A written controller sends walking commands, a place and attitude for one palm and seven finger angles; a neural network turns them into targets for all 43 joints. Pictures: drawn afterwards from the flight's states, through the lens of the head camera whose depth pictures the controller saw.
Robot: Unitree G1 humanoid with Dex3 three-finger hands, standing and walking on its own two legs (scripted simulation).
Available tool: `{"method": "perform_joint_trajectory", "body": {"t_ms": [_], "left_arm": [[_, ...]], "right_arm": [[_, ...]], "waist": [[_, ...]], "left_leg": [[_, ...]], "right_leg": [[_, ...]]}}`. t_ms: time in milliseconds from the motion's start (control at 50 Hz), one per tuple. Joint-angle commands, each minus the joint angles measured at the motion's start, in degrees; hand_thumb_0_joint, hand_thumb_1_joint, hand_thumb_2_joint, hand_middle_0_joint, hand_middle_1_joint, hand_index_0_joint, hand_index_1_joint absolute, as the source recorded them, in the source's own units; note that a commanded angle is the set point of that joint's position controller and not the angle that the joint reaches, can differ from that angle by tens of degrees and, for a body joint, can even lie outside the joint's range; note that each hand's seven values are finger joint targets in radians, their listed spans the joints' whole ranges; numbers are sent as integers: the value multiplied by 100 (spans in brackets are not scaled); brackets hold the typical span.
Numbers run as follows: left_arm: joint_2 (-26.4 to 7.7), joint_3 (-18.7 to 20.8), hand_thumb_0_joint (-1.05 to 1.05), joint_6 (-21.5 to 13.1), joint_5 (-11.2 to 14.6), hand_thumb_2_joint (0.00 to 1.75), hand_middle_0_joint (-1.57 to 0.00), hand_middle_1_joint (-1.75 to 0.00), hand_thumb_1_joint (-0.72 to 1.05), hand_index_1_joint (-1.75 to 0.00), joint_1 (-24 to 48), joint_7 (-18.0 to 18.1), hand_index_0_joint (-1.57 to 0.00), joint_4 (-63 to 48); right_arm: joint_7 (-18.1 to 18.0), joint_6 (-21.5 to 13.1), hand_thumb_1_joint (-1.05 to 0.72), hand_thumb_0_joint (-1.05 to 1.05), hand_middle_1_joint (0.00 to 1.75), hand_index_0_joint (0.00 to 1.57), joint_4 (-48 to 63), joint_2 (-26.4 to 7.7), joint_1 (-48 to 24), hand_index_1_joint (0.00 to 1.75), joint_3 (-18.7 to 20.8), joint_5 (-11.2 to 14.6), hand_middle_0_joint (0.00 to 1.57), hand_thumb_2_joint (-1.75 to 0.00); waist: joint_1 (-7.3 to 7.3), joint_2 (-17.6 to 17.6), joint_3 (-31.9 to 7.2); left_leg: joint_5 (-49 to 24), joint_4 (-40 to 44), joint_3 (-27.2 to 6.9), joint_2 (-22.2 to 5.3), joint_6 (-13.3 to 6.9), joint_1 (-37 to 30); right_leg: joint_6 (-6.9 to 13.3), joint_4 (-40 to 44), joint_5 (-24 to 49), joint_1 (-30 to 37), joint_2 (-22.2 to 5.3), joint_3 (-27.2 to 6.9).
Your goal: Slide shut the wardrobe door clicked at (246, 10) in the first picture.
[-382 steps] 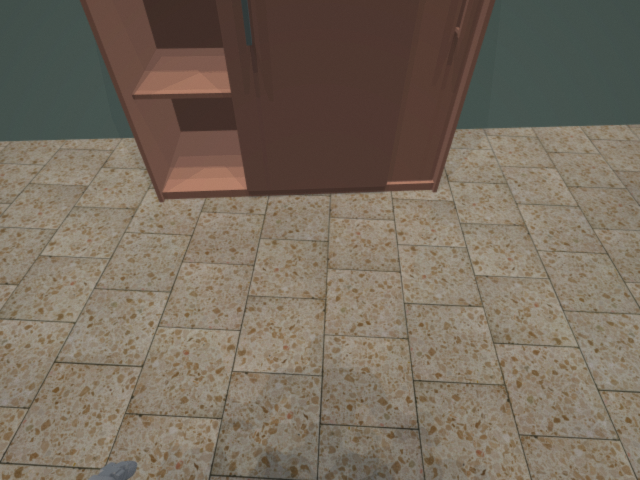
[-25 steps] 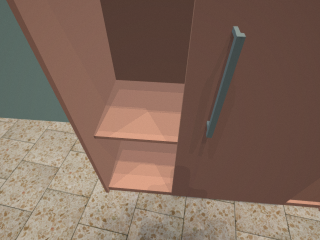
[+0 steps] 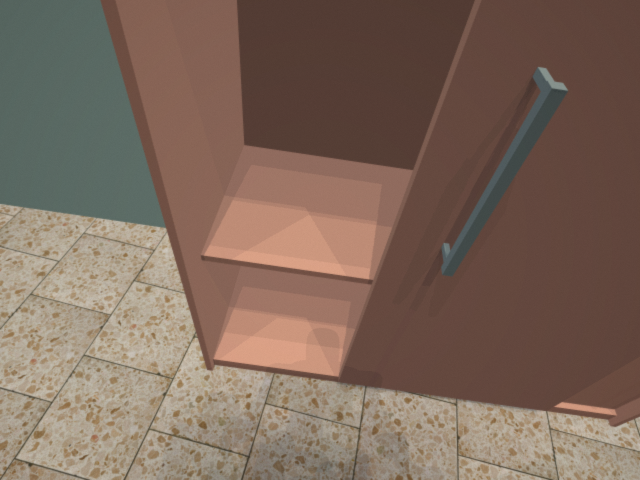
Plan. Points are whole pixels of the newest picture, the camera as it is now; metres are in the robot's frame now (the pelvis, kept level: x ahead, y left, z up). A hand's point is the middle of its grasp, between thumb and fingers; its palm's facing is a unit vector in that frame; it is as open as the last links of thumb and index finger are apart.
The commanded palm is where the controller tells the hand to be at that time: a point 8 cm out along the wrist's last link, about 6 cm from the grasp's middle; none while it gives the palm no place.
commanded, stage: come to a stop and stand still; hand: right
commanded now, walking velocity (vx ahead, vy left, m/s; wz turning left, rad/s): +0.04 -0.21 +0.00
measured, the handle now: (486, 190) +0.48 -0.21 +0.13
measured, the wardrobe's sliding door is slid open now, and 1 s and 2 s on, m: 0.40 0.40 0.40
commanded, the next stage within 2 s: look again from close up in 0.88 s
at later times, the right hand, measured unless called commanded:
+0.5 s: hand out of the picture -0.05 -0.24 -0.18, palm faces +0.08 +0.98 -0.21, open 7.4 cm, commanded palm none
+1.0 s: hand out of the picture -0.02 -0.22 -0.17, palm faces +0.03 +0.98 -0.21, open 7.4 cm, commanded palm none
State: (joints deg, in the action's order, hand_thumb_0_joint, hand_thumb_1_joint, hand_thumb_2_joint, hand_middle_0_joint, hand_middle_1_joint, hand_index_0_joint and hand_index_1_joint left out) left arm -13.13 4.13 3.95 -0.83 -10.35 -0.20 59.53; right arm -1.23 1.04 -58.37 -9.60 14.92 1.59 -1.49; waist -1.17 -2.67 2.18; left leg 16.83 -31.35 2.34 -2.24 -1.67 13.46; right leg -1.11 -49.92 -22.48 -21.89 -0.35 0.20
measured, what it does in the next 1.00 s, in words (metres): steps on the spot: right foot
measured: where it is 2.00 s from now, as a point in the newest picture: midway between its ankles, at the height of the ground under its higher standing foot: outside the picture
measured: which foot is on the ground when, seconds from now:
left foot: down 0.00-1.00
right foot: up 0.00-0.30, down 0.32-1.00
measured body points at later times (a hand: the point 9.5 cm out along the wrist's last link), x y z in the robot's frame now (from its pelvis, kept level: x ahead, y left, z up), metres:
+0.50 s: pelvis -0.03 -0.05 +0.00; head -0.04 -0.06 +0.45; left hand +0.00 +0.18 -0.15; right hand -0.05 -0.29 -0.16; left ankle +0.00 +0.10 -0.74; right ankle -0.06 -0.17 -0.74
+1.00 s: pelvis -0.02 -0.05 +0.00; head -0.02 -0.03 +0.44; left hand -0.02 +0.16 -0.17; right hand -0.02 -0.27 -0.16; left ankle +0.00 +0.10 -0.74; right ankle -0.06 -0.17 -0.74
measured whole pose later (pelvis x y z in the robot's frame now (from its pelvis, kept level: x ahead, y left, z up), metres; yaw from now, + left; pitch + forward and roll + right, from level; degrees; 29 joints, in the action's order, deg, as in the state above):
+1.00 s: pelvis -0.02 -0.05 +0.00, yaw +0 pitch -2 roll +0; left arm -8.0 -0.4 -1.6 -0.7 -20.0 1.4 60.6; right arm -1.7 -0.7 -64.9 -7.4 16.7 -0.7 -0.8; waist 0.1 -2.6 0.6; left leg 15.3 -31.4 1.0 -3.8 2.3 14.6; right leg 0.0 -29.9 -20.3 -8.1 -0.5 2.1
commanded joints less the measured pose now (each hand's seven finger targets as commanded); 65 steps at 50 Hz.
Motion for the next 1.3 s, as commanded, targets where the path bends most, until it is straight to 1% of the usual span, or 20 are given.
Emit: {"method": "perform_joint_trajectory", "body": {"t_ms": [0,140,220,240,260,280,300,320,360,420,480,740,760,780,800,840,880,940,1200,1280], "left_arm": [[-307,-34,0,-137,-17,90,-20,-30,90,-30,-40,17,-20,-349],[-175,-105,0,-178,37,90,-20,-30,90,-30,-70,61,-20,-455],[-102,-158,0,-247,28,90,-20,-30,90,-30,-724,88,-20,-203],[-112,-170,0,-276,35,90,-20,-30,90,-30,-887,92,-20,-95],[-281,-168,0,-331,6,90,-20,-30,90,-30,-996,109,-20,-77],[-536,-146,0,-362,-40,90,-20,-30,90,-30,-930,128,-20,-109],[-729,-145,0,-352,-47,90,-20,-30,90,-30,-738,147,-20,-204],[-677,-162,0,-359,-40,90,-20,-30,90,-30,-467,149,-20,-198],[-512,-219,0,-395,-12,90,-20,-30,90,-30,-229,195,-20,-172],[-339,-267,0,-453,17,90,-20,-30,90,-30,-476,225,-20,-7],[-313,-275,0,-458,35,90,-20,-30,90,-30,-671,213,-20,105],[-2,-337,0,-537,61,90,-20,-30,90,-30,-1149,250,-20,434],[-228,-347,0,-649,86,90,-20,-30,90,-30,-584,159,-20,28],[14,-339,0,-619,30,90,-20,-30,90,-30,-1007,158,-20,-80],[44,-358,0,-642,23,90,-20,-30,90,-30,-1125,145,-20,-65],[5,-371,0,-657,4,90,-20,-30,90,-30,-1212,166,-20,-147],[-16,-372,0,-661,12,90,-20,-30,90,-30,-1280,189,-20,-181],[-22,-389,0,-634,15,90,-20,-30,90,-30,-1332,204,-20,-133],[-20,-413,0,-582,-8,90,-20,-30,90,-30,-1205,193,-20,111],[-16,-407,0,-572,-11,90,-20,-30,90,-30,-1180,196,-20,176]], "right_arm": [[-121,-175,-90,0,30,20,293,-1178,248,30,295,10,20,-90],[-152,-154,-90,0,30,20,109,-1224,476,30,340,-28,20,-90],[-112,-78,-90,0,30,20,73,-1190,-42,30,297,16,20,-90],[-93,-58,-90,0,30,20,77,-1089,-189,30,265,43,20,-90],[-87,-20,-90,0,30,20,97,-869,-196,30,214,73,20,-90],[-57,5,-90,0,30,20,117,-638,-137,30,172,90,20,-90],[-39,-1,-90,0,30,20,105,-466,-42,30,138,78,20,-90],[-39,28,-90,0,30,20,-7,-432,-149,30,114,30,20,-90],[-8,32,-90,0,30,20,-211,-451,25,30,61,7,20,-90],[-6,-44,-90,0,30,20,-461,-503,281,30,-3,35,20,-90],[-21,-62,-90,0,30,20,-589,-522,283,30,-32,52,20,-90],[-87,-164,-90,0,30,20,-766,-358,503,30,-72,92,20,-90],[-332,-320,-90,0,30,20,-832,-487,767,30,-139,23,20,-90],[-265,-338,-90,0,30,20,-627,-663,700,30,-85,61,20,-90],[-207,-321,-90,0,30,20,-564,-571,608,30,-120,63,20,-90],[-140,-277,-90,0,30,20,-490,-499,527,30,-113,53,20,-90],[-108,-277,-90,0,30,20,-476,-385,484,30,-120,64,20,-90],[-86,-256,-90,0,30,20,-459,-396,378,30,-115,80,20,-90],[-64,-289,-90,0,30,20,-371,-564,261,30,-24,91,20,-90],[-59,-292,-90,0,30,20,-360,-588,223,30,-8,92,20,-90]], "waist": [[-153,996,-17],[-287,1251,-348],[82,1305,-282],[165,1196,-214],[195,587,-182],[134,-192,-15],[24,-439,60],[17,-668,268],[-113,-760,516],[-80,-370,275],[-11,92,408],[60,251,225],[-60,135,259],[149,-233,-137],[119,-232,-154],[102,-534,-66],[135,-13,-16],[141,223,316],[147,549,223],[154,394,142]], "left_leg": [[-1987,1448,-1484,-1638,-766,-619],[-2909,1243,-1374,-1662,-891,-1204],[-992,1331,-1083,-1225,-482,4],[-214,1283,-908,-956,-282,443],[302,986,-741,-662,-104,727],[344,612,-356,-264,87,735],[211,378,-12,-123,183,417],[211,167,94,-50,243,135],[-185,149,3,-122,230,-69],[-779,732,-171,-232,232,-216],[-803,923,-262,-284,241,-256],[-1233,1059,-345,-375,181,-366],[-2739,612,-521,-647,82,-337],[-1680,500,-589,-629,2,-466],[-688,440,-494,-458,-35,-295],[-466,330,-254,-303,-23,-256],[-749,316,-286,-274,-26,-185],[-876,358,-296,-284,-21,-104],[-1295,593,-493,-425,-41,-144],[-1347,641,-529,-425,-54,-176]], "right_leg": [[-124,-329,35,-515,-102,-173],[-150,809,-366,-115,-48,9],[-39,2427,620,1365,45,211],[-1,2824,922,1816,-13,222],[101,3134,882,1957,-323,-96],[311,3387,718,1453,-929,-805],[498,3668,322,838,-1316,-1122],[550,4100,-454,276,-1296,-1268],[525,4072,-144,151,-1018,-892],[383,3645,780,713,-746,-534],[282,3630,573,700,-667,-492],[220,3277,1505,1094,-564,-210],[73,2238,2389,715,-692,91],[83,2565,1139,740,-342,-54],[140,2716,1059,687,-456,-177],[281,2764,1315,564,-578,-259],[314,2702,1611,699,-565,-279],[319,2773,1595,652,-531,-244],[222,2812,1345,975,-385,-55],[196,2802,1374,1047,-390,-27]]}}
